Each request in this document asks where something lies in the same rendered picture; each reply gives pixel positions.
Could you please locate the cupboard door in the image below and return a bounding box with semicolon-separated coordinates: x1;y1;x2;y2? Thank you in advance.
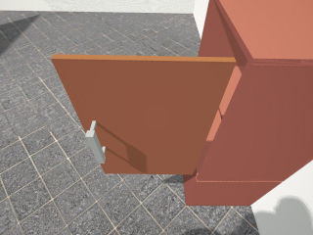
51;54;237;175

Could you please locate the handle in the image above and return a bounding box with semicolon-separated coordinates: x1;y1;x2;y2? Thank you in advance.
85;120;106;164

